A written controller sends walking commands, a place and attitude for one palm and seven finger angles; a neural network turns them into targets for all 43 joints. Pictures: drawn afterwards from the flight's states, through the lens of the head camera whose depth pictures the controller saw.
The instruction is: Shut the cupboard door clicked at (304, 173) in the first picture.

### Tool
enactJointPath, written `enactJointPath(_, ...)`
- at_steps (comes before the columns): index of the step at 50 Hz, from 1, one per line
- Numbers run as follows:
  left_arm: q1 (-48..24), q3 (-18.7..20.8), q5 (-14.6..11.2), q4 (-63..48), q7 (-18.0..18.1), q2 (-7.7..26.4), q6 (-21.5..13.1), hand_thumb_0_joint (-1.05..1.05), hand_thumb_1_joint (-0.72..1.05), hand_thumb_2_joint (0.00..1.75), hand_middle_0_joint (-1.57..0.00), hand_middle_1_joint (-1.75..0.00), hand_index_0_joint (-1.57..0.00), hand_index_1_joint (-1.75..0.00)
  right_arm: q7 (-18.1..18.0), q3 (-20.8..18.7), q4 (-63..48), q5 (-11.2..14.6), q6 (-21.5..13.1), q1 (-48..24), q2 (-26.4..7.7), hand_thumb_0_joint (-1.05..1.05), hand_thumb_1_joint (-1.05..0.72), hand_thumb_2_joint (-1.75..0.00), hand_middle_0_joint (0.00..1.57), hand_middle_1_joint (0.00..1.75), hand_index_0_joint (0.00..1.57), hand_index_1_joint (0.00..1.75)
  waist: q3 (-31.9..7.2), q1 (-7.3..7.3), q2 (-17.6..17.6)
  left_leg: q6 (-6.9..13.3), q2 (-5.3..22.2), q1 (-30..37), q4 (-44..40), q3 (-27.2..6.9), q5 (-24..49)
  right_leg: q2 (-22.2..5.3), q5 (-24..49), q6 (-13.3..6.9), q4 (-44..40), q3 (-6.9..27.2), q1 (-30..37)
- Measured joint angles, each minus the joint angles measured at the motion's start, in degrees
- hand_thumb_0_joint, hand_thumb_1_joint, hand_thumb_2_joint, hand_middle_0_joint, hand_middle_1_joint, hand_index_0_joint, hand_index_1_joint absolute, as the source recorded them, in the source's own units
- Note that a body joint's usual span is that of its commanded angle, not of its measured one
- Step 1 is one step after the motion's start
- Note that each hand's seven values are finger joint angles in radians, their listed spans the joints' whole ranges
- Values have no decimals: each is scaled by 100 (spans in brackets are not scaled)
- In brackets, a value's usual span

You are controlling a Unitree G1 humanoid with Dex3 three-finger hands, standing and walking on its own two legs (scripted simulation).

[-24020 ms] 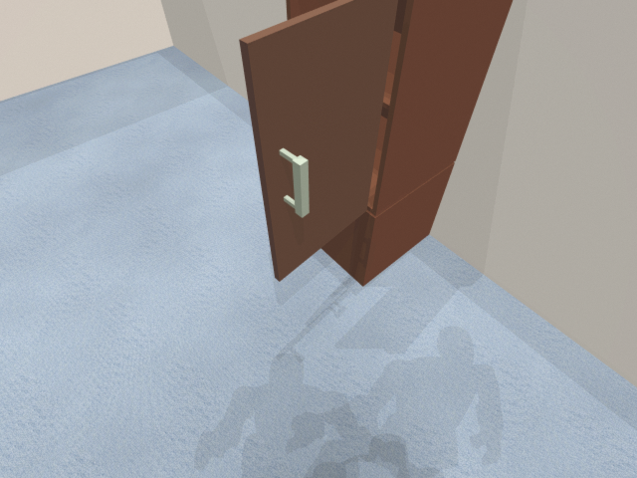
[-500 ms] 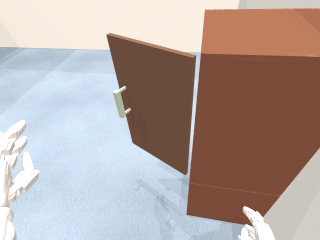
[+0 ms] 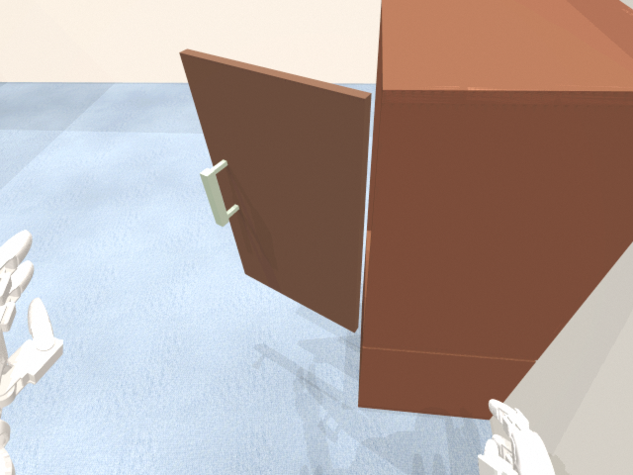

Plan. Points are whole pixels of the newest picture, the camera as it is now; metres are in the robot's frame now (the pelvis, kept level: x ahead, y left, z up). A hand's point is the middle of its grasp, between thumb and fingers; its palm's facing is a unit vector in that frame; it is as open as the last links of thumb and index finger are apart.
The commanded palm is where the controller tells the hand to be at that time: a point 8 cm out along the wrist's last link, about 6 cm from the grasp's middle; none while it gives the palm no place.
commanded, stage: step back with the hand held close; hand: left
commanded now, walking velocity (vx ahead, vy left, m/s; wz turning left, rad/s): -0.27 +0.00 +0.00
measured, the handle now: (222, 193) +0.64 +0.25 -0.02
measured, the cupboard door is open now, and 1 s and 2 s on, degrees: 63 63 63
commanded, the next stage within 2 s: stop stepping back and stand still in 1.44 s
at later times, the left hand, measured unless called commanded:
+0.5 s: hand out of the picture +0.13 +0.29 +0.16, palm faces +0.46 -0.76 -0.46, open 7.4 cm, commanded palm +0.07 +0.32 +0.17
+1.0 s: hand out of the picture +0.07 +0.28 +0.16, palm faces +0.48 -0.72 -0.51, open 7.4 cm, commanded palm +0.00 +0.31 +0.17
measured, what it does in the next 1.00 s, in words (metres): shifts its weight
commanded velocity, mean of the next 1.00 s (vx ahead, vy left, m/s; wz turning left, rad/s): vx -0.33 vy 0.00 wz -0.01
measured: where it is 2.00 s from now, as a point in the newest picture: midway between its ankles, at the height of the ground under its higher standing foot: outside the picture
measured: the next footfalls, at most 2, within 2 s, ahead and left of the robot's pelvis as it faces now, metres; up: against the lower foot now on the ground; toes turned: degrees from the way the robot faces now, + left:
left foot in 1.16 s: -0.03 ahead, +0.12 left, +0.00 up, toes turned +5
right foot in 1.42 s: -0.26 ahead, -0.11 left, +0.00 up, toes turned +0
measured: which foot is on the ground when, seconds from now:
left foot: down 0.00-1.00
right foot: down 0.00-1.00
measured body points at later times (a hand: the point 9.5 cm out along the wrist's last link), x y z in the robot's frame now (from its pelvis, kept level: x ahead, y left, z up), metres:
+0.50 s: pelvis -0.06 +0.02 -0.01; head -0.06 +0.03 +0.44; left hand +0.10 +0.33 +0.18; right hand +0.11 -0.22 -0.09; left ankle +0.00 +0.10 -0.74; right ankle -0.02 -0.12 -0.74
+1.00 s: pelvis -0.12 +0.00 -0.03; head -0.11 +0.02 +0.42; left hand +0.03 +0.32 +0.19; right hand +0.05 -0.24 -0.10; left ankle +0.00 +0.11 -0.74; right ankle -0.05 -0.12 -0.74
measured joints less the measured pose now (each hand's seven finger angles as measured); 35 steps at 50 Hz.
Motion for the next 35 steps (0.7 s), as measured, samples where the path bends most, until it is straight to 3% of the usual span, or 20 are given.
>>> enactJointPath(12,244,217,-42,-505,79,430,40,1,89,90,-21,-30,-21,-30,-77,0,-436,48,374,-41,97,1,-91,-90,20,30,20,30,127,-140,-309,181,-149,-343,107,180,136,-165,91,174,301,173,-473)
enactJointPath(30,31,351,225,-648,209,76,-395,1,89,90,-21,-30,-21,-30,-38,114,-256,-37,-169,298,174,1,-90,-90,20,30,20,30,176,-30,-327,226,-44,-1141,1035,-38,-23,-78,175,124,949,-42,-1068)
enactJointPath(35,-8,310,215,-751,269,76,-531,1,89,90,-21,-30,-21,-30,4,102,-108,-97,-249,323,177,1,-90,-90,21,30,20,30,155,-76,-401,164,-48,-1268,1029,-57,-125,-64,324,80,873,-35,-1181)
